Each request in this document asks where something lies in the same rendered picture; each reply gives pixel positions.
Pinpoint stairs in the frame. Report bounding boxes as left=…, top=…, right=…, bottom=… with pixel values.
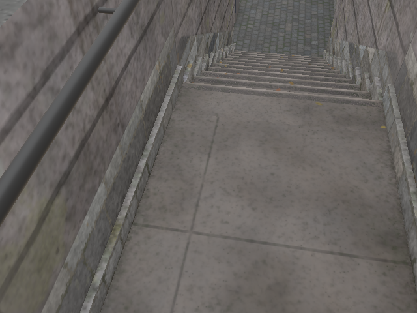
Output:
left=192, top=50, right=371, bottom=100

